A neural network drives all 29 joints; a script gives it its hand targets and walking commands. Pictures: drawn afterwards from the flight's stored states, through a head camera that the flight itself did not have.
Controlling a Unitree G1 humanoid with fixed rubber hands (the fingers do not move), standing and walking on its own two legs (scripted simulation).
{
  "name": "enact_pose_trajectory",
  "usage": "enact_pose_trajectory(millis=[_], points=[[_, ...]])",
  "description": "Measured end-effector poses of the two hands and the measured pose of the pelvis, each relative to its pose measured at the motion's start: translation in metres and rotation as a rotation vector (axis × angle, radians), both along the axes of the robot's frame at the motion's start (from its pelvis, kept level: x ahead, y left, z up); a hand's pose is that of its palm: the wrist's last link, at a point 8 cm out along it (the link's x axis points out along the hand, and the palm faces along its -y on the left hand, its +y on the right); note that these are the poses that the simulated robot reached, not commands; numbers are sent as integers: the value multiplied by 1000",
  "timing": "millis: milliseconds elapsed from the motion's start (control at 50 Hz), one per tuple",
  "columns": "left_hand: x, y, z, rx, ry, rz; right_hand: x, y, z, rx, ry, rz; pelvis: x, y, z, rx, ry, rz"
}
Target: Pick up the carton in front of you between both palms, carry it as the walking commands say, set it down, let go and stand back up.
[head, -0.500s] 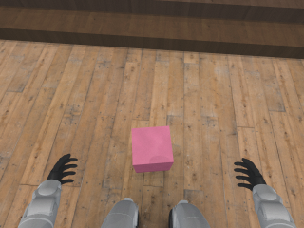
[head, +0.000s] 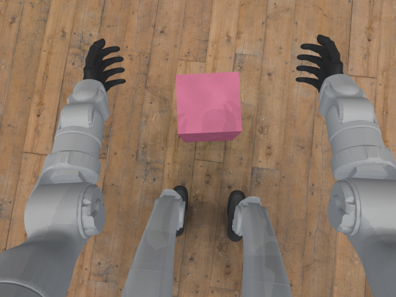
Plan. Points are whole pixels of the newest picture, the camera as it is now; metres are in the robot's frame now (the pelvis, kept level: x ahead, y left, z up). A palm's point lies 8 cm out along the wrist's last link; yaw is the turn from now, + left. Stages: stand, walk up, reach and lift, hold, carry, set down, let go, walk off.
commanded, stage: reach and lift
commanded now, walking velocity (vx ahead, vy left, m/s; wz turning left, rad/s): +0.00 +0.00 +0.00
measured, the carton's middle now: (208, 111) +0.53 +0.03 -0.54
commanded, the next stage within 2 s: none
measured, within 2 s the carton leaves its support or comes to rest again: leaves its support in 1.98 s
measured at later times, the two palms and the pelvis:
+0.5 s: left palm (131, 80) +0.52 +0.22 -0.21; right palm (286, 73) +0.56 -0.15 -0.21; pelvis +0.03 +0.00 -0.07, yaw +1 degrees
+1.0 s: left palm (153, 106) +0.51 +0.21 -0.43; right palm (263, 102) +0.55 -0.15 -0.43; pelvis -0.03 -0.01 -0.27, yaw +1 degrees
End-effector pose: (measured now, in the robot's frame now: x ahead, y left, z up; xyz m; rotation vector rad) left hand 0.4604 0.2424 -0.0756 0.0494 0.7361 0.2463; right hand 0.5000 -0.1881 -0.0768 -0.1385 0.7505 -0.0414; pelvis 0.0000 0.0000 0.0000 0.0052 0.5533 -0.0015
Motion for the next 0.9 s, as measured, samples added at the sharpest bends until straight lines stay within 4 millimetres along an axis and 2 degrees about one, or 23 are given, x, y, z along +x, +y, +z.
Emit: enact_pose_trajectory(millis=[100,200,320,400,520,620,700,800,900], points=[[32,-10,-12,-21,-45,11,36,16,-11,32,-43,11,-2,-1,-11,2,80,-1],[57,-17,-28,-26,-85,15,65,27,-25,43,-83,26,5,-2,-15,2,159,-1],[66,-20,-53,-29,-97,16,76,30,-52,49,-91,21,23,-3,-18,1,252,-1],[64,-21,-80,-32,-84,22,73,32,-81,56,-78,9,33,-3,-32,3,315,0],[54,-19,-143,-32,-52,39,61,35,-147,50,-53,2,34,-3,-76,6,386,8],[48,-15,-204,-21,-51,41,54,33,-211,36,-58,-1,22,-3,-127,8,389,13],[47,-15,-247,-18,-57,37,52,30,-253,26,-71,-3,9,-4,-169,8,351,15],[48,-17,-286,-22,-61,37,53,29,-289,30,-79,-11,-8,-5,-214,8,274,15],[50,-23,-316,-30,-39,34,54,33,-318,37,-58,-16,-20,-6,-245,10,203,14]])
